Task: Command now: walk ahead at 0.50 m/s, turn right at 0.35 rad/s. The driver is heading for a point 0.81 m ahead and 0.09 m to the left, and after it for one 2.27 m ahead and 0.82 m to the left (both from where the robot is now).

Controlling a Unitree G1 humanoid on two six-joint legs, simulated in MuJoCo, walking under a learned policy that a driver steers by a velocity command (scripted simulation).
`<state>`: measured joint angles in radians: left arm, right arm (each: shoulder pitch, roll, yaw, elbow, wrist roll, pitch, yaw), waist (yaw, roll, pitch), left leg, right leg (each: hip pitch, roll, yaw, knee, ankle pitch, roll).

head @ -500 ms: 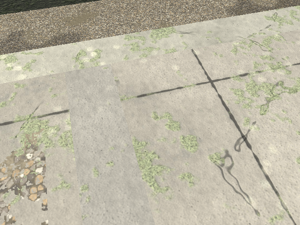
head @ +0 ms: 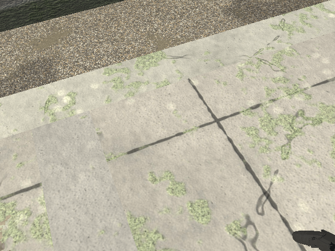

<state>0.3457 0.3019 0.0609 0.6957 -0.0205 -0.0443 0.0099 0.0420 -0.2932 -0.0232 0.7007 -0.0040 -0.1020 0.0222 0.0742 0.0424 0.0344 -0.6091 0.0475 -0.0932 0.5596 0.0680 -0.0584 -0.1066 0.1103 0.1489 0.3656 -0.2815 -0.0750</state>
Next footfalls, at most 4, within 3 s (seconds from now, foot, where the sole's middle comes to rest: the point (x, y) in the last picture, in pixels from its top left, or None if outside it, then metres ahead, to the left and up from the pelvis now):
0.10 left None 0.24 0.14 -0.78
0.62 right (224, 240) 0.51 -0.12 -0.78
1.08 left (169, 195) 0.69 0.11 -0.78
1.52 right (222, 191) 0.72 -0.12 -0.78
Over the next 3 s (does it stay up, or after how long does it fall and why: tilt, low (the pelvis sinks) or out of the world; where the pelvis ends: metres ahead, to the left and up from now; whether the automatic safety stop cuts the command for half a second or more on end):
stays up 0.61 -0.02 0.00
